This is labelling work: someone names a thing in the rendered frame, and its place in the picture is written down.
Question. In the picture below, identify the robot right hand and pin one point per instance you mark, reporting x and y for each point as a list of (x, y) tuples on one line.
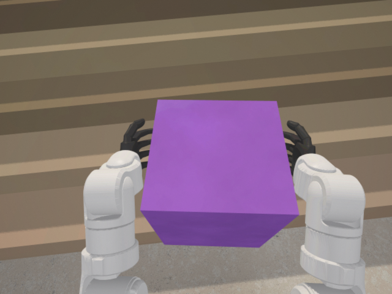
[(303, 144)]

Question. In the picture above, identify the left robot upper arm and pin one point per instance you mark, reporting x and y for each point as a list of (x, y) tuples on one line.
[(119, 285)]

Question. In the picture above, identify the carton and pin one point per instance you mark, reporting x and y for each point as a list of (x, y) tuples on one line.
[(218, 173)]

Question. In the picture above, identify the robot left hand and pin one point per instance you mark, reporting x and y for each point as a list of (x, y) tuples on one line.
[(131, 138)]

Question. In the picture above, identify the robot right forearm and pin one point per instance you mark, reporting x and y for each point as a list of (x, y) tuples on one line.
[(335, 206)]

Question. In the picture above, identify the robot left forearm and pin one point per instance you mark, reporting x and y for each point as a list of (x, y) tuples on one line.
[(109, 214)]

